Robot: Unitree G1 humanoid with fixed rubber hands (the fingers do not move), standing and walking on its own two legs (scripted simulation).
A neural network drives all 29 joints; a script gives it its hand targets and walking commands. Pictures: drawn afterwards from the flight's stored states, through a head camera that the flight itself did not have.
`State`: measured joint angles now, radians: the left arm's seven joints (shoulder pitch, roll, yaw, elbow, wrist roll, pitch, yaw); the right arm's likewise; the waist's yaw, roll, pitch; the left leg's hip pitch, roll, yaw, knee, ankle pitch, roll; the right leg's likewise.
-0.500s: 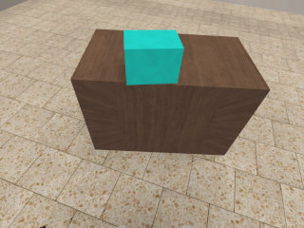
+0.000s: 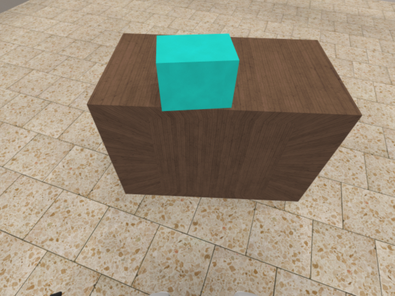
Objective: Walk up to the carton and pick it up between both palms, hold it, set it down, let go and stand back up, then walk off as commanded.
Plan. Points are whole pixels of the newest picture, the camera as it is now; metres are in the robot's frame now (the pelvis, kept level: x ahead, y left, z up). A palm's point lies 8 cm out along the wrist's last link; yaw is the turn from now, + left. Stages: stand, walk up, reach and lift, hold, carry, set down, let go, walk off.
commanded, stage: walk up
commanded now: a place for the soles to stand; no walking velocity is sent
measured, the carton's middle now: (195, 72) +0.80 +0.02 +0.00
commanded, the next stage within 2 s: none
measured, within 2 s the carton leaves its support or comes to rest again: neither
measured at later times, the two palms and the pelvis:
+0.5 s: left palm out of the picture +0.12 +0.30 -0.07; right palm out of the picture +0.10 -0.34 -0.08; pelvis +0.02 -0.01 +0.00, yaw +0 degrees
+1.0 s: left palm out of the picture +0.15 +0.28 -0.07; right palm out of the picture +0.12 -0.36 -0.08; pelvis +0.04 -0.03 +0.00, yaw -1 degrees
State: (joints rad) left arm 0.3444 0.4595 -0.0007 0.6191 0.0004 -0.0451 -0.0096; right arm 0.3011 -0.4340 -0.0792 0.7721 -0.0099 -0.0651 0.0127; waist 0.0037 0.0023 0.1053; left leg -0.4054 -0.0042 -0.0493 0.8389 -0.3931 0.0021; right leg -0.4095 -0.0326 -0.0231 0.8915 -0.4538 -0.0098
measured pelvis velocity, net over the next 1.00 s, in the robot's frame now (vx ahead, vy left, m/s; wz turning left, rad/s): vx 0.04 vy -0.03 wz -0.02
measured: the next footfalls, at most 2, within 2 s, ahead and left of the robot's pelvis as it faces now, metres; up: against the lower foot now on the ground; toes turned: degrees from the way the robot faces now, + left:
right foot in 0.66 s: +0.09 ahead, -0.16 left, +0.00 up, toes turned -2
right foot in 1.64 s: +0.18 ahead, -0.17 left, +0.00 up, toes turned -3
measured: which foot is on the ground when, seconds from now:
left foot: down 0.00-1.00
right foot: down 0.00-0.42, up 0.44-0.64, down 0.66-1.00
